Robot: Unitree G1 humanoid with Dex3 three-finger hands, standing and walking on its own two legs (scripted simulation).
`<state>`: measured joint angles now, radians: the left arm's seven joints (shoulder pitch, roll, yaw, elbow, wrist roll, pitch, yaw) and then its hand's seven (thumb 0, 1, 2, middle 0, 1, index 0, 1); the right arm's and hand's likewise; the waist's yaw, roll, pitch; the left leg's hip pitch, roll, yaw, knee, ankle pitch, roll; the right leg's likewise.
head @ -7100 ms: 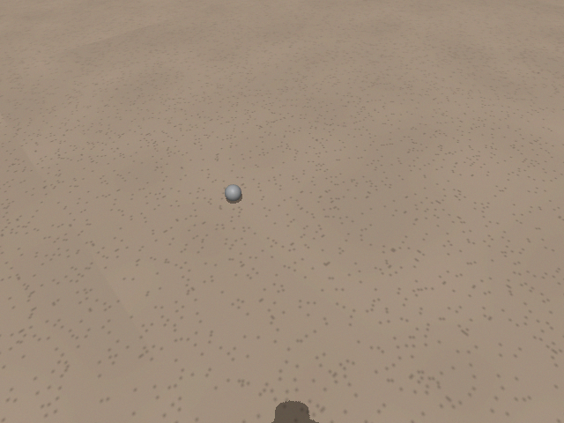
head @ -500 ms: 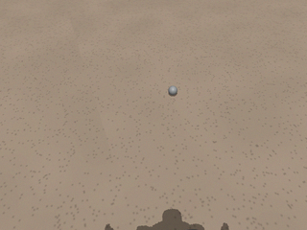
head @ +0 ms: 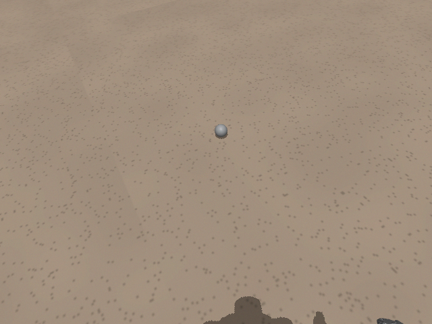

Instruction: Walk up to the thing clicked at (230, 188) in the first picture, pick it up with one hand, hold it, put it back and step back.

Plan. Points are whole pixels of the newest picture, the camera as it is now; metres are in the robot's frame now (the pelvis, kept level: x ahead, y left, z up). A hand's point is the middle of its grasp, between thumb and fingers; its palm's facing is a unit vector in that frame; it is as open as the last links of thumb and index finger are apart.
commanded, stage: walk up
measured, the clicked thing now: (221, 130) +1.31 -0.01 -0.72
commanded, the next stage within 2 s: stand in 0.72 s
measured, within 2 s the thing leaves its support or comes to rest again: neither
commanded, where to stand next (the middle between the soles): +0.07 +0.03 m, yaw -1 degrees
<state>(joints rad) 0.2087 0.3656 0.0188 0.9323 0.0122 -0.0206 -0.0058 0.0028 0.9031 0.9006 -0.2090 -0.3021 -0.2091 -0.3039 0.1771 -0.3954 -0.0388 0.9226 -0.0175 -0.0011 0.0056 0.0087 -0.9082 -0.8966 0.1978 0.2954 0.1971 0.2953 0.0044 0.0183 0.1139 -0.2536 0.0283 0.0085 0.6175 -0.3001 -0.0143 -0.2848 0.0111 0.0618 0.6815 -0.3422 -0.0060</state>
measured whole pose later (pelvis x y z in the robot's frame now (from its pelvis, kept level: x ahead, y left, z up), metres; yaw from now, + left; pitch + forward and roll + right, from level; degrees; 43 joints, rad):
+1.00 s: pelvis +0.01 +0.03 +0.03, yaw -2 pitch -3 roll +0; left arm 0.09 0.35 0.00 1.14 0.01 -0.01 0.00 0.00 0.91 0.90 -0.21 -0.30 -0.21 -0.30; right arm 0.08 -0.35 -0.02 1.14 -0.01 -0.01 0.01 0.01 -0.91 -0.90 0.20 0.30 0.20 0.30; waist -0.01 0.00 0.07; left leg -0.10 0.02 0.05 0.32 -0.17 -0.01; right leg -0.13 -0.01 0.10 0.34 -0.17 0.03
